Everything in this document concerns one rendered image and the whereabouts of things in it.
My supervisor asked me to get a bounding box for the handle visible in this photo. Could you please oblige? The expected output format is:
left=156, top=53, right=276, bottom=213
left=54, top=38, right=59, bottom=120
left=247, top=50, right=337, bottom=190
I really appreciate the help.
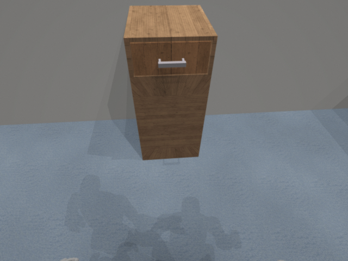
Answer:
left=158, top=58, right=187, bottom=68

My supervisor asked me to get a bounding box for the drawer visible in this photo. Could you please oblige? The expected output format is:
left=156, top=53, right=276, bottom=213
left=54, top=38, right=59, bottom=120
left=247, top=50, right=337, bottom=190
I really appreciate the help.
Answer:
left=130, top=40, right=211, bottom=76

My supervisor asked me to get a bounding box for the cabinet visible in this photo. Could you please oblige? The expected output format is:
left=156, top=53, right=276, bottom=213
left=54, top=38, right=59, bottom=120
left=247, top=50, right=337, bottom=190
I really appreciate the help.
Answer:
left=123, top=5, right=218, bottom=160

